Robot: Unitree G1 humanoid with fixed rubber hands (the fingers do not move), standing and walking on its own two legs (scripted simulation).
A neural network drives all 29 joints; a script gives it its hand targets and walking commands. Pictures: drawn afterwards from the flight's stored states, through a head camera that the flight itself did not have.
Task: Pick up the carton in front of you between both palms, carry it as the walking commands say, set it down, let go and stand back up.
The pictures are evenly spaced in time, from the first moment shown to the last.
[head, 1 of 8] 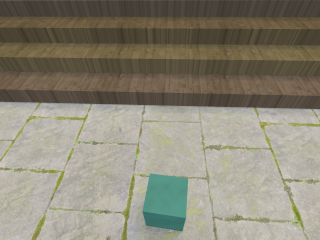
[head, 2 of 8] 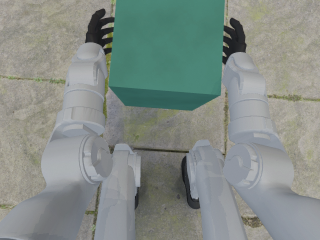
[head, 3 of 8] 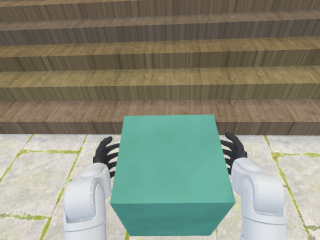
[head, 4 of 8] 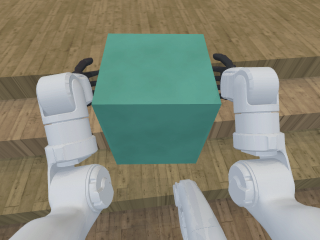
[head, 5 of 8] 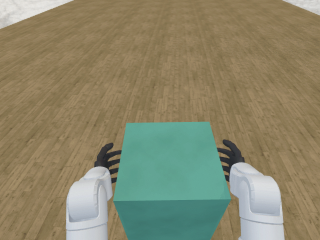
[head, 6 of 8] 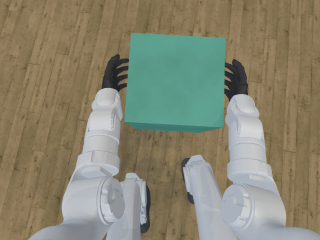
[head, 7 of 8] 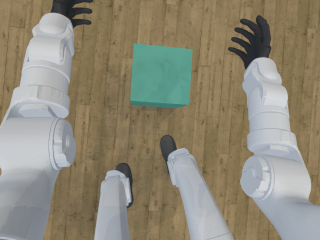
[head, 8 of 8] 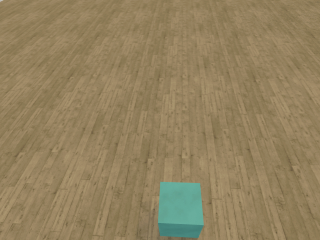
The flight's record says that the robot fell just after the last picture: no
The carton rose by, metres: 1.99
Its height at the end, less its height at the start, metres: +1.22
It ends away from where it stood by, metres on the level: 4.82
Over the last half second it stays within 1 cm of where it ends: yes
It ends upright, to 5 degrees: yes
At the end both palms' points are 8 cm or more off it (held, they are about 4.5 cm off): yes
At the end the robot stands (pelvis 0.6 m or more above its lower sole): yes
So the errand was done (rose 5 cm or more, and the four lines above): yes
